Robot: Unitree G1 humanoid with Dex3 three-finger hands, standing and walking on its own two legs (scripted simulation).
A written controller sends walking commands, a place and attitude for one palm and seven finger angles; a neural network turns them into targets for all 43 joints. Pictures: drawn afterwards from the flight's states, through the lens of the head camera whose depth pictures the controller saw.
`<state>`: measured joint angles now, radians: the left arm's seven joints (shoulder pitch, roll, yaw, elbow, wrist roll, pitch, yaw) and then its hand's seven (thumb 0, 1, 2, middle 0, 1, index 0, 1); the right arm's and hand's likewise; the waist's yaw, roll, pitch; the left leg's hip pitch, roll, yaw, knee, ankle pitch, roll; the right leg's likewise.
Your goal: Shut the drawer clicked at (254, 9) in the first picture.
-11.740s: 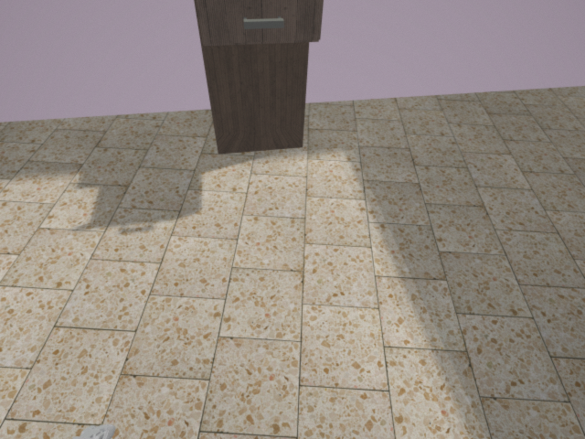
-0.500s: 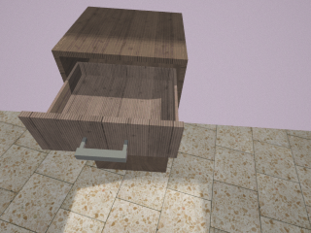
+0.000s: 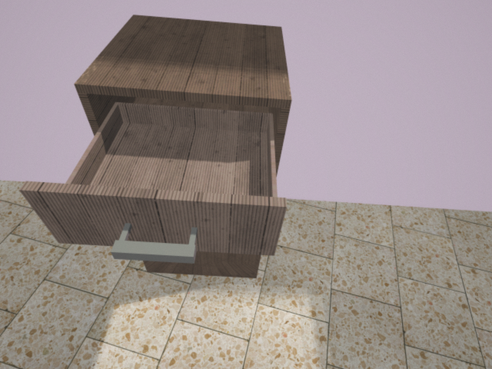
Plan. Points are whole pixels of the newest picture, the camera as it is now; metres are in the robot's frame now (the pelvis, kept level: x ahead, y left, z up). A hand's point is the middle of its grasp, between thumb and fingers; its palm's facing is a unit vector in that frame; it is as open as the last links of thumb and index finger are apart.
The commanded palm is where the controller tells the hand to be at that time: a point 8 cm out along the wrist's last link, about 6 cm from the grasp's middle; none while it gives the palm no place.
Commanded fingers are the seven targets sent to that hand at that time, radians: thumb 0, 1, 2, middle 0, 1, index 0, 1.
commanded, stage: look again from close up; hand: left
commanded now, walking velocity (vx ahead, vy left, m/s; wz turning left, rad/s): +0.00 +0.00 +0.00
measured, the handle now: (157, 241) +0.32 +0.18 +0.02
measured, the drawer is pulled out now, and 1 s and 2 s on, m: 0.29 0.27 0.27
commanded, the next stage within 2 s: raise the hand and make a fist in 0.10 s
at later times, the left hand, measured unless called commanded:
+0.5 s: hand (161, 335) +0.17 +0.14 -0.01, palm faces +0.11 -0.99 +0.03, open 6.7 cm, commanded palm +0.10 +0.20 -0.03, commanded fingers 0.00 0.90 0.90 -0.52 -0.65 -0.52 -0.65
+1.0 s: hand (147, 345) +0.15 +0.15 +0.02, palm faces +0.06 -0.99 -0.08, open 4.0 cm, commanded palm +0.10 +0.19 +0.03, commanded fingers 0.00 0.90 0.90 -1.02 -1.19 -1.02 -1.19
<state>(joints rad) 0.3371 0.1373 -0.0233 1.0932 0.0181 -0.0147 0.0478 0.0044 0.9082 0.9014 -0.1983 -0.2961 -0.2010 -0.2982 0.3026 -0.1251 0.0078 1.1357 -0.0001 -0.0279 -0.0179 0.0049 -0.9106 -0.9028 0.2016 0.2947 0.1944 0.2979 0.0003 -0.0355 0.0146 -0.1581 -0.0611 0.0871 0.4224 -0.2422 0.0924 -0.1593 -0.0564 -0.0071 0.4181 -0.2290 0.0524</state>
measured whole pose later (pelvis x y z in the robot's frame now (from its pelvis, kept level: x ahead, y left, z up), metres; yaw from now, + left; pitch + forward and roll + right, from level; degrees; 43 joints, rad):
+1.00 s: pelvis +0.00 -0.06 -0.05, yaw +4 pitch +9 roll -1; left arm 0.64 0.24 0.21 -0.18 -0.31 -0.31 -0.32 0.02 0.89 0.90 -0.83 -0.98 -0.83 -0.98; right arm 0.26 -0.19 0.02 0.56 0.06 -0.21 -0.04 0.01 -0.90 -0.90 0.21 0.30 0.20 0.30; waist 0.00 0.03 -0.14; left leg -0.63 0.00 -0.01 0.93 -0.46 0.01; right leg -0.61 0.05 -0.11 0.89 -0.45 -0.08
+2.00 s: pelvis +0.01 -0.03 -0.03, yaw +4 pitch +2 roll -1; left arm 0.76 0.24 0.09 -0.60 -0.24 -0.08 -0.19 0.02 0.89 0.90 -1.40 -1.60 -1.40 -1.60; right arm 0.26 -0.24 0.04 0.53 0.08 -0.32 -0.02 0.01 -0.90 -0.90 0.20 0.30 0.20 0.30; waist 0.04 0.06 -0.12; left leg -0.37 -0.03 0.01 0.75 -0.41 0.05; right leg -0.36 0.03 -0.09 0.71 -0.39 -0.05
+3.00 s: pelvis +0.01 -0.04 -0.04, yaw +4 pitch +8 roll +0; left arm 0.49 0.19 0.09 -0.17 -0.23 -0.29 -0.21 0.02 0.90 0.90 -1.40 -1.60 -1.40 -1.60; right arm 0.24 -0.24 0.02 0.58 0.04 -0.29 -0.02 0.01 -0.90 -0.90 0.20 0.30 0.20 0.30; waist 0.00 0.04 -0.09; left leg -0.53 -0.03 0.01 0.83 -0.43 0.03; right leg -0.52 0.03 -0.09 0.80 -0.42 -0.06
